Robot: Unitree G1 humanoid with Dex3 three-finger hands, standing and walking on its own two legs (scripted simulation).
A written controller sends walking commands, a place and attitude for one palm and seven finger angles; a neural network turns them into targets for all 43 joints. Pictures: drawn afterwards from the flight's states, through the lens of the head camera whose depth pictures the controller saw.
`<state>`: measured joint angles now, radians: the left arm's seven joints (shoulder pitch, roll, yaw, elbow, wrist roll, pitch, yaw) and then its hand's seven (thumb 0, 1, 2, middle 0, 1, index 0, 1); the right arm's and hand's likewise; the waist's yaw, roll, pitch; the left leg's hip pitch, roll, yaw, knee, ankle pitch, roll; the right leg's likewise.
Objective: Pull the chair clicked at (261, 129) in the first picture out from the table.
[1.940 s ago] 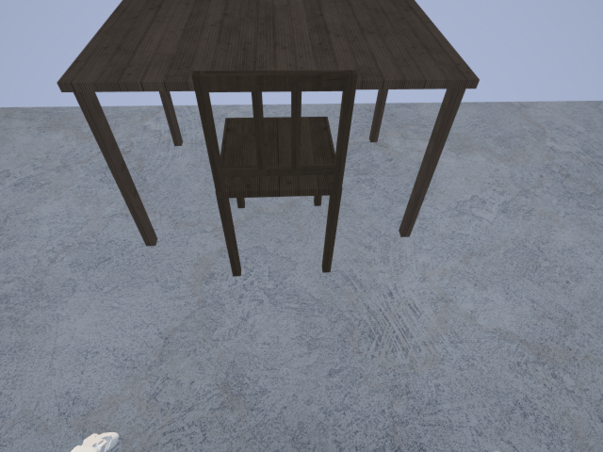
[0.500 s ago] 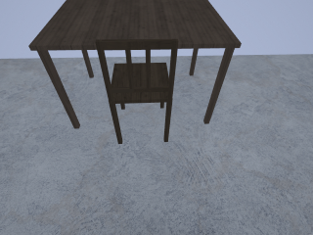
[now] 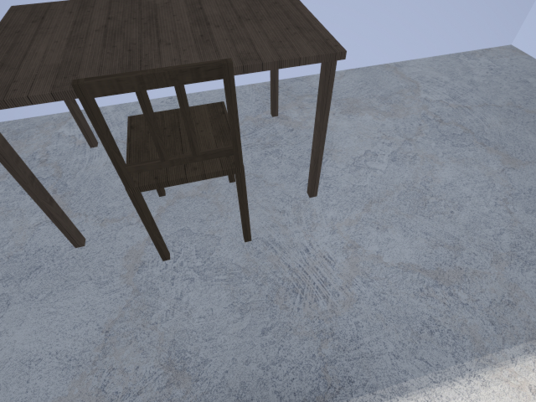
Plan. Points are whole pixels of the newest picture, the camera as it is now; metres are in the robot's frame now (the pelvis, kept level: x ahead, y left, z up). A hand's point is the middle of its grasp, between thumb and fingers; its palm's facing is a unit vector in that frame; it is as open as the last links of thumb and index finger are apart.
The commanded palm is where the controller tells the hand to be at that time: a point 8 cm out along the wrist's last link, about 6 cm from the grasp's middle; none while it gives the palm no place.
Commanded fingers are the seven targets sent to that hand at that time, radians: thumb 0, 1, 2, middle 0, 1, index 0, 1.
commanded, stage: walk to a spot facing it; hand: left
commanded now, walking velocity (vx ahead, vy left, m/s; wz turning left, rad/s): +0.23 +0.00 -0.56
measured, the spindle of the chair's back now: (153, 127) +0.81 +0.39 -0.09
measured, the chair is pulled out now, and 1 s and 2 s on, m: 0.00 0.00 0.00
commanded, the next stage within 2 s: turn to face it in 0.06 s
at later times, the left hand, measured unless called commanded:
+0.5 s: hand out of the picture +0.13 +0.15 -0.18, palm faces +0.11 -0.98 -0.15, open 7.3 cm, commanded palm none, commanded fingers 0.00 0.90 0.90 -0.20 -0.30 -0.20 -0.30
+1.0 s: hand (159, 379) +0.18 +0.21 -0.16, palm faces +0.24 -0.94 -0.25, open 7.3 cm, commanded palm none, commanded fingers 0.00 0.90 0.90 -0.20 -0.30 -0.20 -0.30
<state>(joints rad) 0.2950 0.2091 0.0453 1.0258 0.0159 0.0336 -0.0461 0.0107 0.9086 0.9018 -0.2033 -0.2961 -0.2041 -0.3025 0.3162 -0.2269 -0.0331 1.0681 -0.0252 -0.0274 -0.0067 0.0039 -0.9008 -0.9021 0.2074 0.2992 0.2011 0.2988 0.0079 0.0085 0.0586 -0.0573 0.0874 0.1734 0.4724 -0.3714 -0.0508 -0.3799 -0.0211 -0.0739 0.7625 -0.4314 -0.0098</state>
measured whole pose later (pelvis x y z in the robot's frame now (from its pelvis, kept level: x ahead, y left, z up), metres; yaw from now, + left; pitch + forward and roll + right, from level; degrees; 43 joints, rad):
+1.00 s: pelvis +0.15 +0.00 +0.01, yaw +12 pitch +0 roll +0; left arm 0.19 0.20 0.07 0.99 0.01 0.05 0.03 0.01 0.91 0.90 -0.20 -0.30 -0.20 -0.30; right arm 0.25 -0.17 -0.05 1.00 -0.02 0.03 -0.01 0.00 -0.90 -0.90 0.21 0.30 0.20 0.30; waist -0.03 0.00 0.03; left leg -0.27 -0.07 0.00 0.42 -0.15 0.07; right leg -0.36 -0.04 -0.02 0.79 -0.42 0.05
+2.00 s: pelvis +0.27 +0.11 +0.01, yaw +17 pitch -1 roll +0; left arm 0.21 0.20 0.08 1.06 0.03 -0.01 0.00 0.01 0.91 0.90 -0.20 -0.30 -0.20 -0.30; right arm 0.39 -0.11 -0.02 1.12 -0.01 -0.08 -0.04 -0.01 -0.93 -0.90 0.20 0.30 0.20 0.30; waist 0.00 -0.07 0.01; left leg 0.01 -0.04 0.16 0.28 -0.28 0.07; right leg -0.59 -0.07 -0.05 1.03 -0.17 0.00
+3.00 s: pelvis +0.36 +0.19 +0.00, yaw +14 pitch -2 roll +0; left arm 0.32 0.20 0.01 0.96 0.02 0.03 0.04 0.01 0.91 0.90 -0.20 -0.30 -0.20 -0.30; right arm 0.25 -0.16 -0.03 0.94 -0.02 0.02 -0.01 0.01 -0.91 -0.90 0.20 0.30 0.20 0.30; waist 0.01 -0.01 0.00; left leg -0.21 -0.07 0.07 0.58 -0.35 0.08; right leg -0.37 -0.06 -0.01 0.57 -0.17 0.00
